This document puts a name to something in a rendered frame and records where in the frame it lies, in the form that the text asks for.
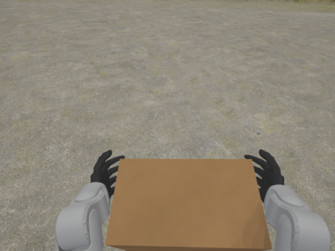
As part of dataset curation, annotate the right robot forearm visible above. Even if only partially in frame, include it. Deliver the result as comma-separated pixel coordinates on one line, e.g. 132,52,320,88
264,185,331,251

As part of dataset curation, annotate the robot right hand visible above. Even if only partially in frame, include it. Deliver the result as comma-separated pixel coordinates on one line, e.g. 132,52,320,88
244,150,284,203

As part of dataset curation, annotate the carton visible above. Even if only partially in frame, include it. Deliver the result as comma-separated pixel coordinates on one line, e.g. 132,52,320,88
105,159,272,251

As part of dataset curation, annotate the robot left hand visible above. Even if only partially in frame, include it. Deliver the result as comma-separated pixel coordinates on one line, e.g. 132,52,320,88
91,150,125,198

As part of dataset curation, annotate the left robot forearm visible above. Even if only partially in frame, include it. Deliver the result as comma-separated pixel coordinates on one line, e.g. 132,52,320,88
55,182,110,251

